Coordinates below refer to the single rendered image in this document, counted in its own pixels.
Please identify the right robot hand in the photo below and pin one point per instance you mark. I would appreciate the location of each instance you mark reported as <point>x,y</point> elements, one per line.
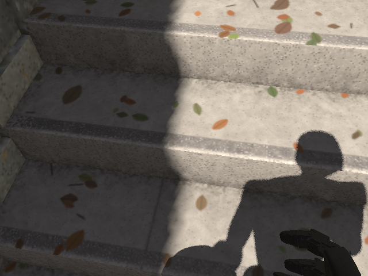
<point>337,260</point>

